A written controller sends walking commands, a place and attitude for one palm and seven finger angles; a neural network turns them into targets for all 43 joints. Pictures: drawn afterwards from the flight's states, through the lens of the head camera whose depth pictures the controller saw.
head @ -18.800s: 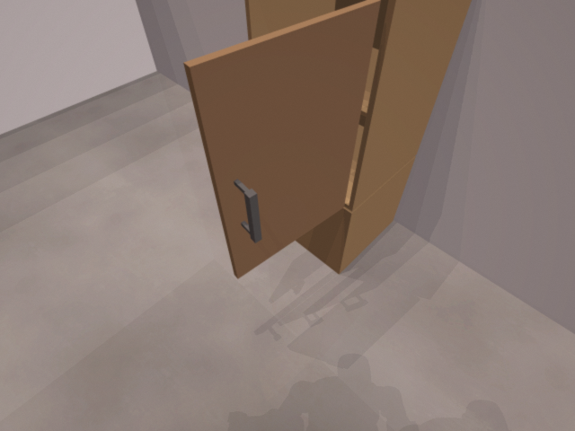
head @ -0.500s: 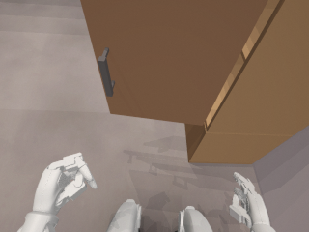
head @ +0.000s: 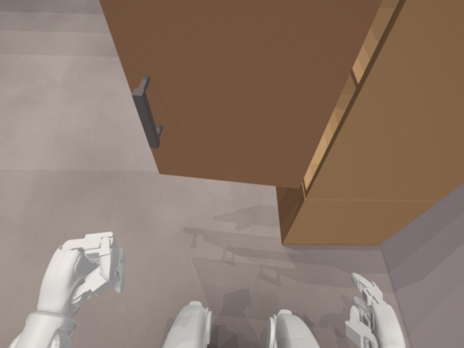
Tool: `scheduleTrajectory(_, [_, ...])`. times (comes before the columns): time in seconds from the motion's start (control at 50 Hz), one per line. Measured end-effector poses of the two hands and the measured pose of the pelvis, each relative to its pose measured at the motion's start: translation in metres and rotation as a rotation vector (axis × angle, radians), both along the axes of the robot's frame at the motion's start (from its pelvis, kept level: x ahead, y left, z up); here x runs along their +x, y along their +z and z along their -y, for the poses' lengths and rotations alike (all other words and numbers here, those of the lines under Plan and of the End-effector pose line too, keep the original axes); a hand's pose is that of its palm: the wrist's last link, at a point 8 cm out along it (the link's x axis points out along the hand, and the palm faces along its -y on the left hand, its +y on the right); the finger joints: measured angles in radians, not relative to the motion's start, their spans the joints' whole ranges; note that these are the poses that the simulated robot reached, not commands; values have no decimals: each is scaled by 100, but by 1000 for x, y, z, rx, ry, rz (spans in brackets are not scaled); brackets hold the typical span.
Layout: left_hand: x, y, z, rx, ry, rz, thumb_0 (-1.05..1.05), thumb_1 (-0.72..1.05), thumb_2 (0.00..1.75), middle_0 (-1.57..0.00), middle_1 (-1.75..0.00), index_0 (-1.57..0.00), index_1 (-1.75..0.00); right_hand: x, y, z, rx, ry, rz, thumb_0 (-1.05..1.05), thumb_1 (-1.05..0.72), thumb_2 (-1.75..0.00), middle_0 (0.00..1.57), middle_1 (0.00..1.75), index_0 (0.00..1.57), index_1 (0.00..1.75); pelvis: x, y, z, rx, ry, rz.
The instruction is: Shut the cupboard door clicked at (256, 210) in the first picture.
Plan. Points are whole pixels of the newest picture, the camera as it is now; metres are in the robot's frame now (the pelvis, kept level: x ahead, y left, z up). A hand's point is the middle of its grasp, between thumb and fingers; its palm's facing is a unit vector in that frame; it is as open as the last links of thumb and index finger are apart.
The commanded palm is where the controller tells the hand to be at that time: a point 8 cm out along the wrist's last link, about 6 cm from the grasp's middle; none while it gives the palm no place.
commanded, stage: raise the hand and make a fist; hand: left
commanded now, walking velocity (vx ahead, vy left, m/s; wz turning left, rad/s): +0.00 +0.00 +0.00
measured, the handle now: (150, 114) +0.54 +0.21 +0.05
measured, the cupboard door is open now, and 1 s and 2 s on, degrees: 84 84 84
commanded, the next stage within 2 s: bring the fist close to the handle in 0.26 s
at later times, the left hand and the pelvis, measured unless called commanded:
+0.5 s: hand (116, 270) +0.23 +0.19 +0.05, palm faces -0.06 -1.00 -0.05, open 3.1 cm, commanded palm +0.23 +0.24 +0.05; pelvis -0.01 +0.00 +0.00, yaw +0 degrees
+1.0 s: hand (140, 192) +0.35 +0.18 +0.05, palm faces -0.07 -1.00 -0.03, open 3.1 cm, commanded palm +0.34 +0.23 +0.05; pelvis +0.00 +0.01 +0.01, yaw +0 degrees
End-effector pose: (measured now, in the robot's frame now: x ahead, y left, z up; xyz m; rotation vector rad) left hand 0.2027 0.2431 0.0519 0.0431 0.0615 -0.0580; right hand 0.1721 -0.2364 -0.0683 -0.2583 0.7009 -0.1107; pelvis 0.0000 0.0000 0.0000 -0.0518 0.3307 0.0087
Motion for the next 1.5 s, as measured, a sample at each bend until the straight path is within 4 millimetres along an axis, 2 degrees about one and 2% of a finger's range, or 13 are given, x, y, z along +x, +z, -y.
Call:
scheduleTrajectory(0.16, [-2,0,4,0,2,7,2,90,90,-130,-150,-130,-150,-3,2,6,-7,-16,7,2,-91,-90,20,30,20,30,-2,0,1,4,-3,2])
scheduleTrajectory(0.38, [-7,0,2,3,9,10,2,90,90,-130,-150,-130,-150,5,3,-4,10,9,29,2,-91,-90,20,30,20,30,-4,0,0,2,1,5])
scheduleTrajectory(0.46, [-1,-1,0,10,0,25,2,90,90,-130,-150,-130,-150,6,2,-7,4,26,32,2,-91,-90,20,30,20,30,-5,-2,0,-1,4,2])
scheduleTrajectory(0.62, [36,-1,3,-6,-24,63,2,90,90,-130,-150,-130,-150,-2,-3,-7,-6,29,3,2,-91,-90,20,30,20,30,-8,-3,-2,-5,7,-4])
scheduleTrajectory(0.9, [107,-1,0,-7,2,51,2,90,90,-130,-150,-130,-150,-38,-6,5,-24,-38,-133,2,-91,-90,20,30,20,30,-5,8,-6,4,-6,-16])
scheduleTrajectory(1.06, [148,0,6,-14,-9,59,2,90,90,-130,-150,-130,-150,-55,-11,12,-30,-77,-211,2,-91,-90,20,30,20,30,-2,10,-8,10,-15,-32])
scheduleTrajectory(1.28, [192,-1,5,-11,19,53,2,90,90,-130,-150,-130,-150,-78,-20,15,-23,-113,-317,1,-91,-90,20,30,20,30,-1,10,-6,14,-22,-50])
scheduleTrajectory(1.38, [213,6,5,-10,16,75,2,90,90,-130,-150,-130,-150,-93,-24,19,-25,-134,-368,1,-91,-90,20,30,20,30,-2,8,-6,12,-22,-65])
scheduleTrajectory(1.5, [221,7,13,-17,-1,64,2,90,90,-130,-150,-130,-150,-112,-26,21,-6,-167,-423,1,-91,-90,20,30,20,30,-2,10,-5,17,-33,-71])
